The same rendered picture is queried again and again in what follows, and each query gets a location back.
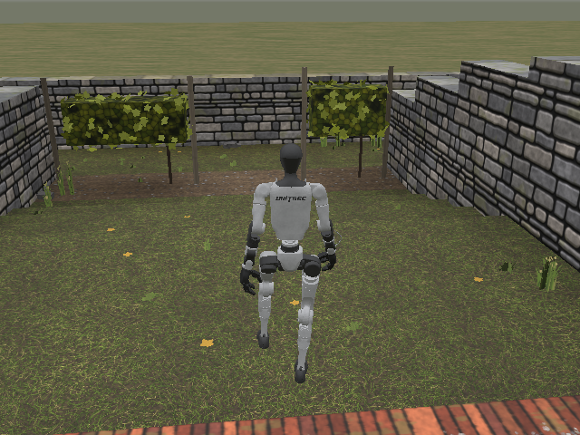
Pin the robot left forearm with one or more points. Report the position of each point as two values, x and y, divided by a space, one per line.
251 248

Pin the robot right forearm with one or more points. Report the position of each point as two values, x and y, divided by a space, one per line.
328 239

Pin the left robot upper arm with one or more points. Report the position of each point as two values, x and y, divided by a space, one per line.
259 207

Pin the right robot hand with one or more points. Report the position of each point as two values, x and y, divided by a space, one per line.
325 257

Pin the humanoid robot head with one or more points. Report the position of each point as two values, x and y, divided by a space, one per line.
290 157

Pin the left robot thigh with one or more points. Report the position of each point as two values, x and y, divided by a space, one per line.
268 263

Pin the left robot hand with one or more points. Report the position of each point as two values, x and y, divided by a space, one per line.
244 276

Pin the right robot upper arm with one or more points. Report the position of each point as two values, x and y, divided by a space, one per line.
322 206

